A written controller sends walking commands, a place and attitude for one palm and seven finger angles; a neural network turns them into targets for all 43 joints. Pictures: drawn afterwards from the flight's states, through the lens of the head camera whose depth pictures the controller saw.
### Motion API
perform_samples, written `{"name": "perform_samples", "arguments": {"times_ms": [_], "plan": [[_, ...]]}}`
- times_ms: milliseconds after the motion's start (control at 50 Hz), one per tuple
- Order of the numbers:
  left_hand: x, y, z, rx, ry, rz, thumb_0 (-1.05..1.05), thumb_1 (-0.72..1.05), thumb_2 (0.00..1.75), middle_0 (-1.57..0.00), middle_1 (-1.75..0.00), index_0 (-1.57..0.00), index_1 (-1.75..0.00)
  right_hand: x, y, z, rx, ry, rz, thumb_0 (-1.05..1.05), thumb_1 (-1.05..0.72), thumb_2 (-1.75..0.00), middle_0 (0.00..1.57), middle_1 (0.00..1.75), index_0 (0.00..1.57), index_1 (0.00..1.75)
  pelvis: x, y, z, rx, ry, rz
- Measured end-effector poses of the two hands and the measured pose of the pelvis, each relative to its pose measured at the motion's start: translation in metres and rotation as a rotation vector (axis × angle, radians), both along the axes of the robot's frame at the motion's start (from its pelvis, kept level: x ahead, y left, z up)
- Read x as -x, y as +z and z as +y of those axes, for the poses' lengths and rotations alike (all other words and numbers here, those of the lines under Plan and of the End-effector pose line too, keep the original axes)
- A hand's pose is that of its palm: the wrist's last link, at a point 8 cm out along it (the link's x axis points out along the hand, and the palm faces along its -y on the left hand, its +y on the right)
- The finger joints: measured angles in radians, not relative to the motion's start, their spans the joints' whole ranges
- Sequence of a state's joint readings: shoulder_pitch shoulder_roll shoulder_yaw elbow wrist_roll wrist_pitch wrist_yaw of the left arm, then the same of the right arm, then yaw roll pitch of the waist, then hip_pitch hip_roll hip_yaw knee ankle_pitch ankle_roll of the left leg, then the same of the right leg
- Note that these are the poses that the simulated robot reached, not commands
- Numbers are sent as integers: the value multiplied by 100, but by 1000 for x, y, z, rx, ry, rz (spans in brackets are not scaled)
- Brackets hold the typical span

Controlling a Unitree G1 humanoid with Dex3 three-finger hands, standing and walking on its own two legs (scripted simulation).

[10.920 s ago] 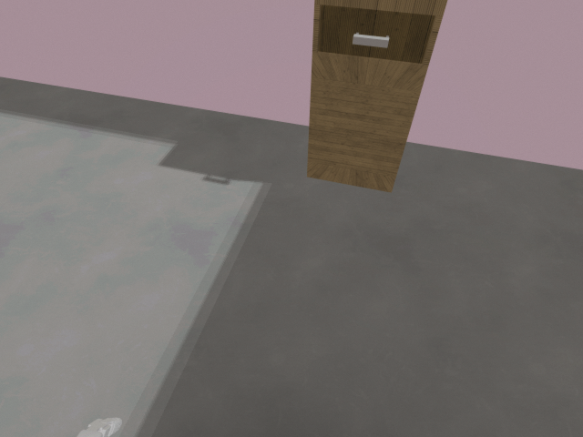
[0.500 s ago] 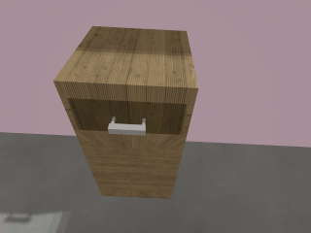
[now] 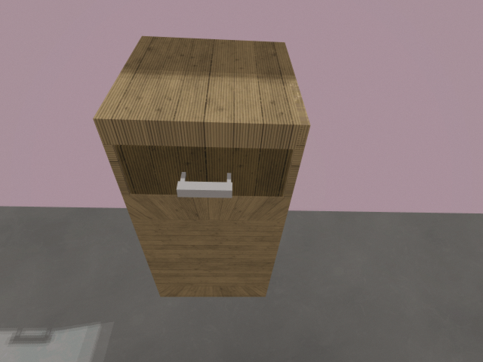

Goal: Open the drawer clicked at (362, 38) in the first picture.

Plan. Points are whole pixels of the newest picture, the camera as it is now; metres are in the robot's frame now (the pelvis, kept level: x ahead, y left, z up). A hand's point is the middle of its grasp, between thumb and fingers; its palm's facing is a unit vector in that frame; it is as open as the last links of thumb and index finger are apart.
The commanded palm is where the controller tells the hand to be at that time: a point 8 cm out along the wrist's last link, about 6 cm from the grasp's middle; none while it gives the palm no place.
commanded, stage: come to a stop and stand still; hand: left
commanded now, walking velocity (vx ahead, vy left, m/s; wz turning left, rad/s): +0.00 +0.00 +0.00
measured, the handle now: (205, 182) +0.51 +0.11 -0.03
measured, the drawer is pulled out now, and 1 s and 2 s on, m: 0.00 0.00 0.00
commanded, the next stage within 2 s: look again from close up in 0.96 s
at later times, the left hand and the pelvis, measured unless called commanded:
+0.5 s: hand out of the picture -0.07 +0.11 -0.17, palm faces +0.07 -0.99 -0.14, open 7.4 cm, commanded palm none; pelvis -0.02 -0.03 +0.00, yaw +1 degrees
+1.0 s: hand out of the picture -0.04 +0.08 -0.17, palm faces +0.06 -0.99 -0.15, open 7.4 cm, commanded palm none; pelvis -0.02 -0.06 +0.00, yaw +1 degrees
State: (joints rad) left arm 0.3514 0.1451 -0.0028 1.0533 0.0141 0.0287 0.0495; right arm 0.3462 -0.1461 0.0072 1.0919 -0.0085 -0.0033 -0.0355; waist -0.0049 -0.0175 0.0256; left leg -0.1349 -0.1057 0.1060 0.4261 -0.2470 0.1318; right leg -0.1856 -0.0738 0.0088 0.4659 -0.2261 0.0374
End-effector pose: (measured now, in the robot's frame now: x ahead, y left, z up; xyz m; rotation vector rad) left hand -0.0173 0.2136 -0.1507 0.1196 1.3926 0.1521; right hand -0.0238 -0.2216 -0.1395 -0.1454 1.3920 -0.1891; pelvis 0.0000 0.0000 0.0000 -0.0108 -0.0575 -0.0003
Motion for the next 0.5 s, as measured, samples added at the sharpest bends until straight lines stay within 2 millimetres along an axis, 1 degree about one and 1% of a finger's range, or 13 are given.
{"name": "perform_samples", "arguments": {"times_ms": [120,240,360,500], "plan": [[33,0,-14,24,16,68,0,91,89,-19,-29,-20,-30,18,0,1,-13,-13,38,0,-90,-90,20,30,20,30,7,2,-3,-3,2,4],[53,2,-28,34,31,104,0,91,89,-19,-29,-20,-30,25,-2,-1,-28,-18,47,0,-91,-90,20,30,20,30,12,2,-9,-9,5,7],[59,4,-41,33,41,102,0,91,89,-19,-29,-20,-30,22,-4,-6,-48,-12,37,0,-91,-90,20,30,20,30,15,3,-19,-11,10,11],[54,5,-57,34,44,71,0,91,89,-19,-29,-20,-30,14,-6,-17,-61,2,16,0,-91,-90,20,30,20,30,18,3,-33,-10,14,17]]}}
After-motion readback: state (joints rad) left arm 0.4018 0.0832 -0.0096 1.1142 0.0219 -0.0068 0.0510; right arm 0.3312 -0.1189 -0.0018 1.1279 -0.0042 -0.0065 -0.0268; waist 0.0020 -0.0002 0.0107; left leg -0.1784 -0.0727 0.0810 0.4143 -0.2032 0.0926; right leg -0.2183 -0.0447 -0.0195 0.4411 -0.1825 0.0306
